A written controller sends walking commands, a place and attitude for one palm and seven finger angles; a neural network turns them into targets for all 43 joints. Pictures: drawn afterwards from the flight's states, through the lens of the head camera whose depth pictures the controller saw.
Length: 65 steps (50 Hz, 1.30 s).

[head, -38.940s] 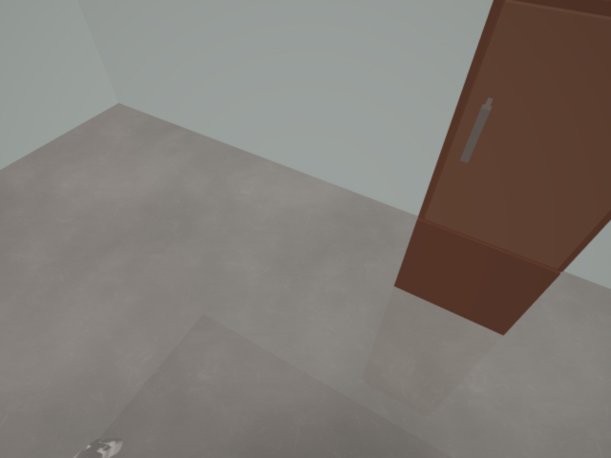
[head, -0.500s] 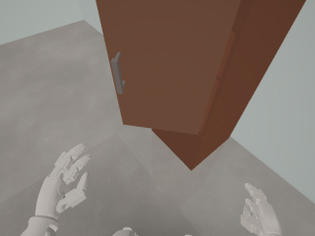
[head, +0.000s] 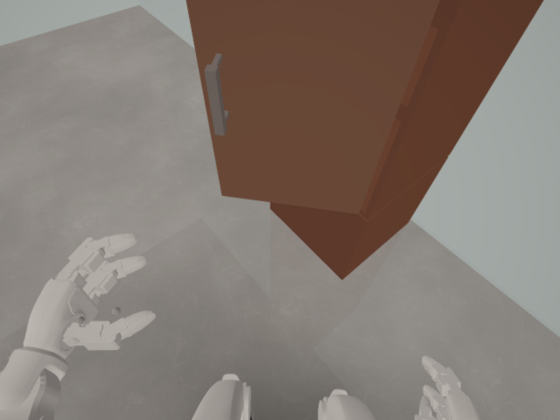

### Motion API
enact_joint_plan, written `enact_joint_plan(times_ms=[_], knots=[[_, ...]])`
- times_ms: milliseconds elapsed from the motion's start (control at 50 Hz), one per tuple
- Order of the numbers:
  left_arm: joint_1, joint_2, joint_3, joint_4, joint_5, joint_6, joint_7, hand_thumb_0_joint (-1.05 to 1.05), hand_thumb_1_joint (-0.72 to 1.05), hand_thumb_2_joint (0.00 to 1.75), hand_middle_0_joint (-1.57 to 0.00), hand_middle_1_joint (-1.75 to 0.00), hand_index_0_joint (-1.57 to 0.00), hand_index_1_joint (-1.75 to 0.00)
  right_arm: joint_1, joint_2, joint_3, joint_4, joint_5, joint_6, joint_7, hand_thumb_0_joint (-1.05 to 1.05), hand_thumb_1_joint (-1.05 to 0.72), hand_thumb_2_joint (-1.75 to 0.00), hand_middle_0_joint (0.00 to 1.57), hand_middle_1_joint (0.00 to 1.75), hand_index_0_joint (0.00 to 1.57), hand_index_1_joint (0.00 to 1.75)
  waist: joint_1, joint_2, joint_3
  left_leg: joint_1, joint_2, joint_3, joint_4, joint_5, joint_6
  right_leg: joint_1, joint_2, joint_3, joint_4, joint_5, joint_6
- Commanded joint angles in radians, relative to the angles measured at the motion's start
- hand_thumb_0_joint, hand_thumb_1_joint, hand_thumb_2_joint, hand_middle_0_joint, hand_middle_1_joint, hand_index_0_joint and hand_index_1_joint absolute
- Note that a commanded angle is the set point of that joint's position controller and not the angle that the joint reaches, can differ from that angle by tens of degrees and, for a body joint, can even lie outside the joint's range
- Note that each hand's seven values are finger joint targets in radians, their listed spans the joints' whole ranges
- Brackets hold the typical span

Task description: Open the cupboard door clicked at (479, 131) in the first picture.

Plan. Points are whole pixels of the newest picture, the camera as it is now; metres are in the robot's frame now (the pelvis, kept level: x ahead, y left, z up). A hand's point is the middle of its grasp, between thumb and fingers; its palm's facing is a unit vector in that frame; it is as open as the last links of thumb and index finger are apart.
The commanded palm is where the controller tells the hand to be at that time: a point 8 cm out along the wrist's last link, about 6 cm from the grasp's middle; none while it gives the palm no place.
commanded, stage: raise the hand with hooked fingers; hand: left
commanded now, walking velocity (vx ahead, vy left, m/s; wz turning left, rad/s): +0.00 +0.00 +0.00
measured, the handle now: (219, 96) +0.64 +0.14 +0.08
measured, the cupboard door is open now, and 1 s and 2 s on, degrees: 41 41 41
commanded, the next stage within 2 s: move the hooked fingers beside the handle in 1.30 s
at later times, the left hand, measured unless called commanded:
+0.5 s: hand (72, 280) +0.27 +0.27 +0.07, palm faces -0.08 -1.00 -0.05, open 13.6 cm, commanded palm +0.26 +0.33 +0.08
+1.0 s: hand (68, 249) +0.30 +0.28 +0.09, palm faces -0.11 -0.99 -0.03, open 14.0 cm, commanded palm +0.28 +0.33 +0.09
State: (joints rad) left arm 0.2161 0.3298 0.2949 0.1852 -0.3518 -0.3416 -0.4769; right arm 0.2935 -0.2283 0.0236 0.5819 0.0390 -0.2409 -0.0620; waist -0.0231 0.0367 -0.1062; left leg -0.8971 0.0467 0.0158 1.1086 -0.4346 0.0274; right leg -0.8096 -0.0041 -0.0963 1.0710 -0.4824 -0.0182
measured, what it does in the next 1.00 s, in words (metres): stands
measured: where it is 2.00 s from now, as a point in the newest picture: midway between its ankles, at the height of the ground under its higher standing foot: outside the picture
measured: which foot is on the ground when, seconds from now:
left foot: down 0.00-1.00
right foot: down 0.00-1.00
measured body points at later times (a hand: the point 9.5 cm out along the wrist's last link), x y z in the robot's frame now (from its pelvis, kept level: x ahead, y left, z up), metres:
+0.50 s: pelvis +0.01 +0.02 +0.02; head +0.07 +0.05 +0.46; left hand +0.27 +0.33 +0.08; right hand +0.20 -0.21 -0.04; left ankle +0.06 +0.10 -0.66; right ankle +0.03 -0.11 -0.66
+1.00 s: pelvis +0.02 +0.01 +0.02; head +0.08 +0.03 +0.47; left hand +0.30 +0.34 +0.10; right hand +0.17 -0.25 -0.05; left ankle +0.06 +0.10 -0.66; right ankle +0.03 -0.11 -0.66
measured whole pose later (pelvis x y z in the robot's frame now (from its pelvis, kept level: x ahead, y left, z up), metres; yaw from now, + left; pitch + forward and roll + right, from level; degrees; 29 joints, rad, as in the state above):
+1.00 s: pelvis +0.02 +0.01 +0.02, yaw +0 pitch +11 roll -3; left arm -0.03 0.47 0.44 0.43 -0.39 -0.27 -0.65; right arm 0.31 -0.30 0.03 0.54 0.05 -0.21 -0.06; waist -0.02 0.02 -0.09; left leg -0.77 0.04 0.03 0.98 -0.41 0.04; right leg -0.68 0.00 -0.08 0.92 -0.44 0.00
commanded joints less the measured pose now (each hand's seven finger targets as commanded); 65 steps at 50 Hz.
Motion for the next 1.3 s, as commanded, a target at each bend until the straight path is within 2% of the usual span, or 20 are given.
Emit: enact_joint_plan(times_ms=[0, 40, 140, 200, 340, 380, 420, 440, 460, 540, 580, 640, 760, 820, 900, 940, 1020, 1040, 1180, 1280], knots=[[-0.062, 0.156, 0.076, -0.185, -0.017, -0.084, 0.008, 0.00, -0.06, 0.49, -0.27, -0.92, -0.27, -0.92, -0.076, -0.171, -0.071, -0.172, 0.004, -0.068, -0.007, 0.00, -0.90, -0.90, 0.20, 0.30, 0.20, 0.30, 0.021, 0.015, -0.219, 0.222, -0.031, -0.069, -0.207, 0.063, 0.003, 0.055, 0.028, 0.052, -0.193, 0.011, -0.005], [-0.091, 0.183, 0.095, -0.169, -0.021, -0.081, 0.003, 0.00, -0.10, 0.47, -0.27, -0.94, -0.27, -0.94, -0.068, -0.180, -0.071, -0.171, 0.000, -0.069, -0.008, 0.00, -0.90, -0.90, 0.20, 0.30, 0.20, 0.30, 0.018, -0.005, -0.203, 0.216, -0.030, -0.077, -0.213, 0.057, 0.002, 0.056, 0.033, 0.047, -0.190, 0.017, -0.009], [-0.135, 0.223, 0.120, -0.207, -0.020, -0.078, -0.001, 0.00, -0.22, 0.42, -0.28, -1.02, -0.28, -1.02, -0.053, -0.196, -0.070, -0.176, 0.003, -0.068, -0.009, 0.00, -0.90, -0.90, 0.20, 0.30, 0.20, 0.30, 0.021, 0.057, -0.222, 0.283, -0.026, -0.097, -0.246, 0.075, -0.005, 0.056, 0.039, 0.026, -0.177, 0.061, -0.015], [-0.146, 0.214, 0.108, -0.212, -0.015, -0.068, -0.002, 0.00, -0.29, 0.39, -0.29, -1.07, -0.29, -1.07, -0.048, -0.196, -0.067, -0.178, 0.005, -0.064, -0.009, 0.00, -0.90, -0.90, 0.20, 0.30, 0.20, 0.30, 0.014, 0.093, -0.230, 0.326, -0.022, -0.104, -0.264, 0.087, -0.010, 0.054, 0.036, 0.021, -0.185, 0.080, -0.012], [-0.226, 0.254, 0.132, -0.162, -0.013, -0.016, -0.023, 0.00, -0.45, 0.32, -0.30, -1.17, -0.30, -1.17, -0.045, -0.206, -0.060, -0.190, 0.006, -0.048, -0.012, 0.00, -0.90, -0.90, 0.20, 0.30, 0.20, 0.30, 0.011, 0.100, -0.204, 0.372, -0.017, -0.127, -0.297, 0.100, -0.022, 0.063, 0.047, 0.011, -0.199, 0.103, -0.018], [-0.236, 0.257, 0.141, -0.157, -0.017, -0.008, -0.035, 0.00, -0.50, 0.30, -0.30, -1.20, -0.30, -1.20, -0.046, -0.205, -0.058, -0.193, 0.005, -0.044, -0.013, 0.00, -0.90, -0.90, 0.20, 0.30, 0.20, 0.30, 0.012, 0.092, -0.231, 0.390, -0.018, -0.118, -0.295, 0.138, -0.022, 0.083, 0.044, 0.010, -0.209, 0.124, -0.015], [-0.244, 0.265, 0.148, -0.134, -0.018, 0.000, -0.043, 0.00, -0.50, 0.30, -0.30, -1.20, -0.30, -1.20, -0.044, -0.205, -0.056, -0.193, 0.005, -0.040, -0.013, 0.00, -0.90, -0.90, 0.20, 0.30, 0.20, 0.30, 0.013, 0.077, -0.225, 0.389, -0.017, -0.118, -0.297, 0.149, -0.021, 0.087, 0.045, 0.009, -0.216, 0.129, -0.014], [-0.263, 0.276, 0.155, -0.112, -0.024, 0.006, -0.053, 0.00, -0.50, 0.30, -0.30, -1.20, -0.30, -1.20, -0.044, -0.207, -0.053, -0.192, 0.003, -0.039, -0.013, 0.00, -0.90, -0.90, 0.20, 0.30, 0.20, 0.30, 0.013, 0.097, -0.206, 0.385, -0.021, -0.113, -0.289, 0.171, -0.023, 0.089, 0.051, 0.012, -0.215, 0.143, -0.021], [-0.280, 0.283, 0.162, -0.115, -0.025, 0.007, -0.061, 0.00, -0.50, 0.30, -0.30, -1.20, -0.30, -1.20, -0.040, -0.207, -0.053, -0.191, 0.003, -0.035, -0.013, 0.00, -0.90, -0.90, 0.20, 0.30, 0.20, 0.30, 0.007, 0.070, -0.225, 0.396, -0.018, -0.111, -0.288, 0.192, -0.022, 0.095, 0.050, 0.008, -0.219, 0.155, -0.017], [-0.337, 0.308, 0.174, -0.081, -0.032, 0.013, -0.088, 0.00, -0.50, 0.30, -0.30, -1.20, -0.30, -1.20, -0.040, -0.211, -0.052, -0.188, 0.004, -0.031, -0.017, 0.00, -0.90, -0.90, 0.20, 0.30, 0.20, 0.30, 0.010, 0.093, -0.225, 0.406, -0.022, -0.107, -0.284, 0.211, -0.022, 0.103, 0.053, 0.015, -0.224, 0.165, -0.022], [-0.347, 0.323, 0.187, -0.083, -0.033, 0.012, -0.099, 0.00, -0.50, 0.30, -0.30, -1.20, -0.30, -1.20, -0.034, -0.210, -0.053, -0.188, 0.006, -0.029, -0.016, 0.00, -0.90, -0.90, 0.20, 0.30, 0.20, 0.30, 0.009, 0.096, -0.260, 0.441, -0.019, -0.105, -0.287, 0.249, -0.023, 0.109, 0.049, 0.014, -0.231, 0.184, -0.018], [-0.365, 0.356, 0.219, -0.024, -0.044, 0.022, -0.115, 0.00, -0.50, 0.30, -0.30, -1.20, -0.30, -1.20, -0.033, -0.214, -0.050, -0.183, 0.003, -0.025, -0.018, 0.00, -0.90, -0.90, 0.20, 0.30, 0.20, 0.30, 0.013, 0.073, -0.231, 0.402, -0.024, -0.095, -0.284, 0.229, -0.017, 0.124, 0.054, 0.019, -0.241, 0.181, -0.021], [-0.431, 0.401, 0.245, 0.030, -0.055, 0.023, -0.146, 0.00, -0.50, 0.30, -0.30, -1.20, -0.30, -1.20, -0.021, -0.219, -0.050, -0.177, 0.008, -0.018, -0.022, 0.00, -0.90, -0.90, 0.20, 0.30, 0.20, 0.30, 0.013, 0.079, -0.255, 0.404, -0.028, -0.077, -0.289, 0.247, -0.011, 0.159, 0.051, 0.030, -0.259, 0.204, -0.020], [-0.409, 0.371, 0.222, 0.063, -0.059, 0.025, -0.163, 0.00, -0.50, 0.30, -0.30, -1.20, -0.30, -1.20, -0.018, -0.217, -0.055, -0.180, 0.013, -0.017, -0.019, 0.00, -0.90, -0.90, 0.20, 0.30, 0.20, 0.30, 0.010, 0.063, -0.246, 0.401, -0.029, -0.071, -0.291, 0.232, -0.005, 0.153, 0.048, 0.035, -0.271, 0.197, -0.016], [-0.396, 0.375, 0.231, 0.083, -0.068, 0.022, -0.173, 0.00, -0.50, 0.30, -0.30, -1.20, -0.30, -1.20, -0.014, -0.218, -0.058, -0.185, 0.011, -0.015, -0.011, 0.00, -0.90, -0.90, 0.20, 0.30, 0.20, 0.30, 0.011, 0.037, -0.243, 0.370, -0.034, -0.057, -0.280, 0.235, -0.001, 0.171, 0.046, 0.045, -0.274, 0.215, -0.014], [-0.418, 0.408, 0.252, 0.051, -0.066, 0.007, -0.164, 0.00, -0.50, 0.30, -0.30, -1.20, -0.30, -1.20, -0.012, -0.221, -0.060, -0.187, 0.007, -0.016, -0.009, 0.00, -0.90, -0.90, 0.20, 0.30, 0.20, 0.30, 0.018, 0.057, -0.251, 0.370, -0.034, -0.059, -0.273, 0.248, -0.002, 0.173, 0.051, 0.046, -0.262, 0.219, -0.020], [-0.407, 0.395, 0.249, 0.035, -0.065, -0.012, -0.148, 0.00, -0.50, 0.30, -0.30, -1.20, -0.30, -1.20, -0.014, -0.212, -0.058, -0.190, 0.011, -0.013, -0.007, 0.00, -0.90, -0.90, 0.20, 0.30, 0.20, 0.30, 0.014, 0.086, -0.248, 0.380, -0.033, -0.053, -0.282, 0.219, -0.002, 0.164, 0.047, 0.050, -0.272, 0.192, -0.013], [-0.423, 0.415, 0.264, 0.035, -0.069, -0.013, -0.147, 0.00, -0.50, 0.30, -0.30, -1.20, -0.30, -1.20, -0.015, -0.215, -0.055, -0.191, 0.006, -0.013, -0.008, 0.00, -0.90, -0.90, 0.20, 0.30, 0.20, 0.30, 0.017, 0.078, -0.238, 0.361, -0.034, -0.056, -0.279, 0.219, -0.001, 0.176, 0.051, 0.052, -0.268, 0.193, -0.019], [-0.425, 0.395, 0.239, 0.068, -0.060, -0.006, -0.153, 0.00, -0.50, 0.30, -0.30, -1.20, -0.30, -1.20, -0.018, -0.212, -0.051, -0.189, 0.013, -0.010, -0.014, 0.00, -0.90, -0.90, 0.20, 0.30, 0.20, 0.30, 0.006, 0.073, -0.228, 0.344, -0.034, -0.049, -0.282, 0.166, 0.002, 0.174, 0.044, 0.065, -0.285, 0.152, -0.011], [-0.436, 0.389, 0.231, 0.081, -0.067, -0.009, -0.165, 0.00, -0.50, 0.30, -0.30, -1.20, -0.30, -1.20, -0.021, -0.210, -0.050, -0.185, 0.016, -0.012, -0.019, 0.00, -0.90, -0.90, 0.20, 0.30, 0.20, 0.30, -0.001, 0.039, -0.219, 0.324, -0.035, -0.045, -0.270, 0.153, 0.005, 0.178, 0.042, 0.079, -0.295, 0.135, -0.008]])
